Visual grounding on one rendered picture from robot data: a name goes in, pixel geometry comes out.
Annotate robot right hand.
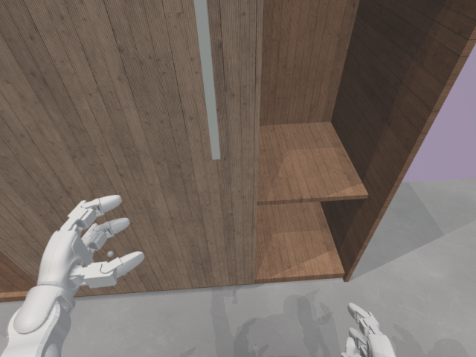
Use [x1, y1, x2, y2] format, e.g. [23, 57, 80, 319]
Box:
[341, 303, 396, 357]

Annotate left robot forearm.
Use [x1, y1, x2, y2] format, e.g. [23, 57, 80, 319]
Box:
[0, 284, 76, 357]

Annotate handle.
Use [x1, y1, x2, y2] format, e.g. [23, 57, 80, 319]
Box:
[194, 0, 220, 160]

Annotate wardrobe door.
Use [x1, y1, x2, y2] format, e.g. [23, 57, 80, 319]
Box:
[0, 251, 37, 292]
[0, 0, 263, 297]

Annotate robot left hand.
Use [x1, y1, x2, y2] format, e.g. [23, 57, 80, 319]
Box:
[36, 195, 144, 297]

